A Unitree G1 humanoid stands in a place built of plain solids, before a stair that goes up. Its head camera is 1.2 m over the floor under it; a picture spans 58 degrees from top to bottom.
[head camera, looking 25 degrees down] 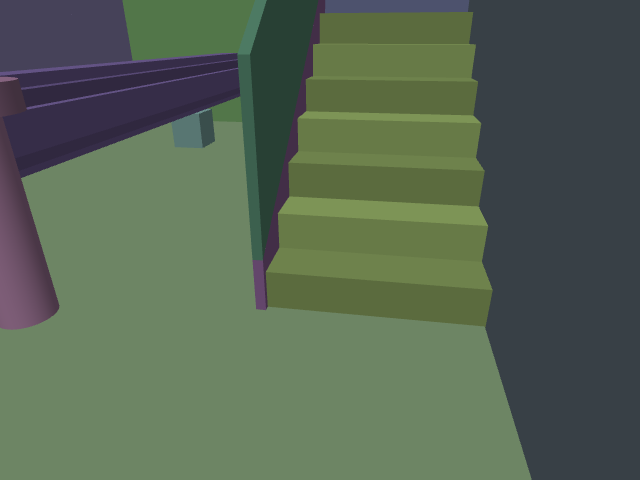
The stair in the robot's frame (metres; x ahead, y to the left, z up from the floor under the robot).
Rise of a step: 0.19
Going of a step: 0.27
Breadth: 1.03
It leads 9 degrees to the right of straight ahead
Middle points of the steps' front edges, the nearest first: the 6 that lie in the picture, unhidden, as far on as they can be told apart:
1.71 -0.25 0.20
1.98 -0.29 0.39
2.24 -0.33 0.58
2.51 -0.38 0.78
2.77 -0.42 0.97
3.03 -0.46 1.16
